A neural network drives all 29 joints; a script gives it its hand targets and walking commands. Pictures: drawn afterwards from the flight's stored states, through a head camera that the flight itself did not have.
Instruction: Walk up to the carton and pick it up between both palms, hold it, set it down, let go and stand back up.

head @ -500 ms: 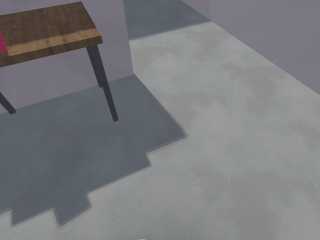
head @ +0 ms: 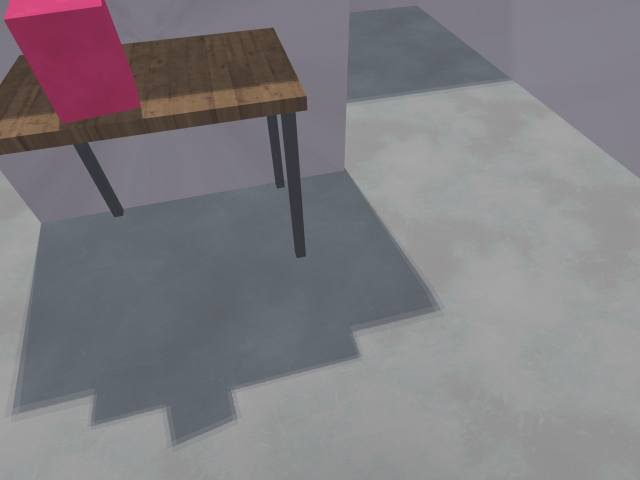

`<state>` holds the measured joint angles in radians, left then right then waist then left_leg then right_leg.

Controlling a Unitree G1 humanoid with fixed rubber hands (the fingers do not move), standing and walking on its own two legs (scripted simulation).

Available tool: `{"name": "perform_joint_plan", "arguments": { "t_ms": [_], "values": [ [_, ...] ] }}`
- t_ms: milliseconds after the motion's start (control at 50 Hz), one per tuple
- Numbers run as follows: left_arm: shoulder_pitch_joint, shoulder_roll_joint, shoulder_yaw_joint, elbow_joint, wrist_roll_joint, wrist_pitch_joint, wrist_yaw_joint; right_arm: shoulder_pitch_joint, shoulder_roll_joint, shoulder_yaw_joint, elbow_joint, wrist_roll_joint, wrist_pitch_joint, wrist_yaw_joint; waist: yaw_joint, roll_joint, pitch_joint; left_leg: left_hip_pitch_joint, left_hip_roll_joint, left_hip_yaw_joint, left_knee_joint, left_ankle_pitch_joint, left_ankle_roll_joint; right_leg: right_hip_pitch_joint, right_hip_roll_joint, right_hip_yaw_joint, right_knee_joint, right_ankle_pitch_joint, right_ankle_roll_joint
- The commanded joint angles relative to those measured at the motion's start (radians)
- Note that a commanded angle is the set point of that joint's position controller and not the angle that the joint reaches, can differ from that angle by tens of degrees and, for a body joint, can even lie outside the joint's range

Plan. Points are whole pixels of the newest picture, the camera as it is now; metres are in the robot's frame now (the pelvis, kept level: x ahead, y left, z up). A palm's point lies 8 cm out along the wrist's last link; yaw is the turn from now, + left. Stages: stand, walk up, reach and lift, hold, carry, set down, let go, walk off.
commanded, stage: walk up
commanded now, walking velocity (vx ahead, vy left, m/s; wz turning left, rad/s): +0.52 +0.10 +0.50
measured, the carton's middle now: (80, 53) +1.17 +0.57 +0.06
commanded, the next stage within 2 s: none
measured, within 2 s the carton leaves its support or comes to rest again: neither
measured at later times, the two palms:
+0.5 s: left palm out of the picture +0.02 +0.20 -0.10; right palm (479, 343) +0.36 -0.27 -0.15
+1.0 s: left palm (93, 380) +0.36 +0.39 -0.15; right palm (386, 305) +0.44 -0.12 -0.13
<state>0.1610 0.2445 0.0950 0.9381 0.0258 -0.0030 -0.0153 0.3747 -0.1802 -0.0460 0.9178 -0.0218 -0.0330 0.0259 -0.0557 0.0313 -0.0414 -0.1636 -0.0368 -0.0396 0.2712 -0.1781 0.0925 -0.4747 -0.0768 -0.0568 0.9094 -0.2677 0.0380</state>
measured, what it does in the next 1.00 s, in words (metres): walks ahead, turning left: right foot, then left foot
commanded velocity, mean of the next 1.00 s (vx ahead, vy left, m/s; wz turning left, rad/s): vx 0.48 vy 0.16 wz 0.38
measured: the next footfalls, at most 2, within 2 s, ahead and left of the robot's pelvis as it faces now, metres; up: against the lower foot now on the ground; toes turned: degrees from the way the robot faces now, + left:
right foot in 0.22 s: +0.15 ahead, -0.16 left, +0.00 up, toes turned +3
left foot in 0.74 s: +0.38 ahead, +0.17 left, +0.00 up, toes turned +26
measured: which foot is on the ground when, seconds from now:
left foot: down 0.00-0.22, up 0.24-0.72, down 0.74-1.00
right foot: up 0.00-0.20, down 0.22-0.74, up 0.76-1.00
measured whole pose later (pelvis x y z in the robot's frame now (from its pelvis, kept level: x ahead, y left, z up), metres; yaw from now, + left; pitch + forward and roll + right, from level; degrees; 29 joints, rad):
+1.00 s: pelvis +0.39 +0.13 -0.01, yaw +22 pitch -1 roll -3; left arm 0.24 0.23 0.08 0.92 0.03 -0.02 -0.02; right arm 0.38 -0.21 -0.02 1.08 0.00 -0.07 0.02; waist -0.03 -0.02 0.05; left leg -0.08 -0.05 0.10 0.33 -0.24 0.10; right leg -0.57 -0.17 -0.06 1.14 -0.20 0.05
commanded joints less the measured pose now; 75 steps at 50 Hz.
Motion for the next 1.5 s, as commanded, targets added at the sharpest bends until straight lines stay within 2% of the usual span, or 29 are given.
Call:
{"name": "perform_joint_plan", "arguments": {
  "t_ms": [0, 120, 180, 200, 220, 260, 300, 340, 400, 460, 600, 700, 720, 740, 760, 820, 880, 920, 940, 1020, 1120, 1140, 1220, 1320, 1360, 1380, 1400, 1420, 1480],
  "values": [
    [-0.146, 0.052, 0.000, -0.097, -0.005, -0.034, -0.003, 0.083, -0.153, -0.040, -0.024, 0.000, -0.028, -0.008, -0.026, 0.050, 0.078, 0.103, 0.240, -0.343, -0.165, -0.321, 0.095, -0.141, -0.002, 0.018, -0.100, 0.003, 0.016],
    [-0.202, 0.030, -0.010, -0.139, -0.003, -0.052, 0.004, 0.099, -0.147, -0.042, -0.010, -0.009, -0.040, -0.013, -0.008, 0.097, 0.162, -0.012, 0.254, -0.377, -0.087, -0.166, 0.095, 0.015, 0.027, 0.020, -0.315, -0.086, 0.026],
    [0.038, 0.065, 0.014, -0.081, -0.005, -0.070, 0.024, 0.009, -0.166, -0.044, -0.032, 0.000, -0.043, -0.012, 0.121, 0.006, 0.015, -0.211, 0.152, -0.275, 0.113, -0.067, 0.023, 0.497, 0.037, 0.019, -0.532, 0.071, 0.000],
    [0.165, 0.123, 0.028, -0.050, 0.005, -0.078, 0.037, -0.032, -0.137, -0.036, -0.064, 0.006, -0.049, -0.010, 0.181, -0.097, -0.058, -0.362, 0.076, -0.185, 0.305, -0.080, -0.021, 0.724, -0.082, 0.149, -0.564, -0.017, -0.026],
    [0.337, 0.266, 0.056, -0.003, 0.017, -0.073, 0.069, -0.069, -0.105, -0.032, -0.112, 0.002, -0.041, -0.003, 0.223, -0.247, -0.122, -0.554, -0.027, -0.058, 0.631, -0.303, -0.082, 0.902, -0.421, 0.519, -0.620, 0.091, -0.066],
    [0.339, 0.303, 0.062, 0.016, 0.013, -0.055, 0.087, -0.021, -0.147, -0.059, -0.109, -0.016, -0.016, -0.004, 0.167, -0.155, -0.141, -0.595, 0.046, -0.069, 0.862, -0.362, -0.109, 0.823, -0.531, 0.620, -0.589, 0.246, -0.147],
    [0.237, 0.138, 0.013, -0.014, 0.002, -0.067, 0.069, -0.053, -0.113, -0.060, -0.068, -0.015, -0.004, 0.011, 0.109, -0.107, 0.036, -0.547, 0.090, -0.069, 0.923, -0.213, -0.093, 0.572, -0.364, 0.362, -0.593, 0.307, -0.069],
    [0.320, 0.118, 0.006, 0.026, -0.019, -0.052, 0.093, -0.086, -0.062, -0.044, -0.072, -0.042, 0.027, 0.053, 0.074, -0.091, 0.069, -0.556, 0.058, -0.058, 1.027, -0.154, -0.111, 0.557, -0.297, 0.136, -0.467, 0.903, 0.058],
    [0.323, 0.069, -0.010, 0.023, -0.026, -0.051, 0.059, -0.113, 0.003, -0.004, -0.085, -0.022, 0.050, 0.090, 0.044, -0.283, 0.124, -0.515, 0.026, 0.004, 1.042, 0.005, -0.112, 0.381, -0.203, -0.015, -0.533, 0.828, 0.088],
    [0.358, 0.047, -0.028, 0.037, 0.006, -0.065, 0.039, -0.226, -0.071, -0.008, -0.123, 0.014, 0.048, 0.099, 0.037, -0.250, 0.202, -0.495, 0.032, 0.036, 0.911, 0.178, -0.104, 0.261, -0.171, -0.107, -0.586, 0.741, 0.073],
    [0.483, 0.135, -0.009, 0.080, -0.020, -0.083, 0.075, -0.480, -0.071, 0.022, -0.174, -0.015, 0.041, 0.105, 0.119, -0.254, 0.239, -0.459, 0.084, 0.193, 0.437, 0.076, -0.080, 0.478, -0.273, -0.119, -0.663, 0.816, -0.032],
    [0.458, 0.191, 0.010, 0.087, -0.039, -0.062, 0.082, -0.114, -0.181, -0.024, -0.038, -0.028, 0.035, 0.057, -0.051, -0.198, -0.036, 0.112, -0.031, 0.229, 0.194, -0.014, 0.029, 0.449, -0.270, -0.155, -0.177, 1.037, -0.059],
    [0.447, 0.161, 0.004, 0.058, -0.028, -0.060, 0.073, 0.021, -0.242, -0.049, 0.004, -0.034, 0.029, 0.043, -0.108, -0.114, -0.155, 0.385, 0.073, 0.129, 0.237, -0.044, 0.068, 0.243, -0.237, -0.127, 0.089, 0.645, -0.061],
    [0.543, -0.051, -0.058, 0.017, -0.012, -0.063, 0.024, 0.006, -0.278, -0.041, 0.002, -0.025, -0.002, 0.016, -0.012, 0.118, -0.299, 0.724, 0.471, -0.409, 0.214, -0.044, 0.142, -0.160, -0.103, -0.087, 0.382, -0.374, -0.017],
    [0.438, 0.040, -0.020, 0.015, -0.015, -0.058, 0.030, 0.107, -0.303, -0.054, 0.029, 0.001, -0.002, -0.003, -0.085, 0.025, -0.311, 0.564, 0.497, -0.571, 0.039, 0.008, 0.148, -0.144, -0.057, 0.029, 0.458, -0.281, -0.018],
    [0.272, 0.004, -0.020, -0.011, -0.007, -0.072, 0.015, -0.092, -0.205, -0.024, 0.056, 0.009, -0.039, -0.019, 0.036, -0.032, 0.074, 0.110, 0.323, -0.172, -0.006, 0.353, 0.039, -0.065, -0.143, 0.053, 0.344, -0.030, -0.036],
    [0.331, -0.015, -0.013, 0.012, 0.014, -0.036, -0.008, -0.088, -0.105, 0.007, 0.081, 0.032, -0.041, -0.022, 0.097, 0.057, 0.081, 0.004, 0.207, -0.016, -0.030, 0.400, -0.023, 0.033, -0.126, 0.024, 0.265, 0.032, -0.015],
    [0.301, -0.027, -0.014, 0.007, 0.015, -0.016, -0.019, -0.036, -0.104, 0.011, 0.110, 0.039, -0.049, -0.027, 0.101, 0.098, 0.095, -0.016, 0.190, 0.004, -0.062, 0.418, -0.036, -0.009, -0.109, -0.006, 0.255, 0.071, 0.009],
    [0.320, -0.010, -0.007, 0.044, -0.009, 0.003, -0.007, 0.010, -0.133, 0.009, 0.096, 0.007, -0.066, -0.007, 0.075, -0.018, 0.123, 0.024, 0.277, -0.102, -0.052, 0.511, -0.070, -0.081, -0.072, -0.009, 0.294, 0.083, 0.022],
    [0.152, 0.009, -0.011, -0.004, -0.009, 0.025, -0.017, 0.113, -0.121, 0.021, 0.137, 0.015, -0.071, -0.013, 0.044, 0.118, 0.152, 0.072, 0.230, -0.045, -0.061, 0.467, -0.143, -0.205, -0.061, -0.003, 0.224, 0.183, 0.017],
    [-0.026, 0.017, -0.025, -0.040, -0.008, 0.016, -0.033, 0.270, -0.120, 0.035, 0.163, 0.009, -0.072, -0.042, -0.015, 0.096, 0.156, 0.278, 0.258, -0.015, -0.045, 0.667, -0.139, -0.360, -0.008, -0.047, 0.171, 0.200, 0.008],
    [-0.079, 0.004, -0.034, -0.077, -0.002, 0.006, -0.037, 0.262, -0.087, 0.045, 0.188, 0.023, -0.061, -0.051, 0.007, 0.198, 0.128, 0.252, 0.184, 0.052, -0.078, 0.518, -0.104, -0.289, -0.014, -0.063, 0.109, 0.183, 0.001],
    [-0.264, -0.009, -0.054, -0.121, -0.007, -0.013, -0.032, 0.326, -0.065, 0.063, 0.211, 0.004, -0.061, -0.062, -0.046, 0.092, 0.216, 0.307, 0.225, 0.015, -0.098, 0.626, -0.044, -0.273, 0.036, -0.135, -0.130, 0.151, -0.018],
    [-0.009, 0.013, -0.052, -0.039, -0.017, -0.056, 0.008, 0.304, -0.136, 0.049, 0.245, 0.007, -0.062, -0.075, 0.085, 0.136, 0.078, 0.353, 0.255, 0.053, 0.283, 1.251, -0.028, 0.101, 0.158, -0.175, -0.366, 0.082, -0.101],
    [0.337, 0.083, -0.023, 0.058, 0.008, -0.082, 0.023, 0.196, -0.132, 0.051, 0.200, 0.046, -0.075, -0.068, 0.254, 0.096, -0.113, -0.019, 0.213, 0.075, 0.681, 0.755, -0.044, 0.671, -0.041, 0.013, -0.434, 0.398, -0.179],
    [0.412, 0.199, -0.001, 0.079, 0.034, -0.082, 0.020, 0.301, -0.009, 0.068, 0.179, 0.065, -0.074, -0.067, 0.181, -0.164, -0.255, -0.361, 0.038, 0.104, 1.066, -0.404, -0.067, 1.003, -0.439, 0.445, -0.364, 0.946, -0.296],
    [0.492, 0.253, 0.024, 0.091, -0.031, -0.064, 0.033, 0.338, -0.165, 0.006, 0.228, 0.041, -0.052, -0.073, 0.207, 0.008, -0.361, -0.305, 0.013, -0.071, 1.169, -0.350, -0.078, 0.924, -0.508, 0.676, -0.413, 1.182, -0.319],
    [0.378, 0.204, 0.003, 0.086, -0.042, -0.063, 0.039, 0.198, -0.158, -0.004, 0.179, 0.017, -0.044, -0.068, 0.150, 0.016, -0.171, -0.295, 0.054, -0.073, 1.169, -0.259, -0.094, 0.691, -0.451, 0.545, -0.487, 1.334, -0.279],
    [0.210, -0.004, -0.058, 0.072, -0.023, -0.079, 0.032, 0.115, -0.027, 0.005, 0.161, -0.003, 0.002, -0.043, 0.060, -0.094, 0.142, -0.311, 0.104, -0.012, 1.035, -0.079, -0.096, 0.317, -0.240, 0.137, -0.591, 0.984, -0.136]
  ]
}}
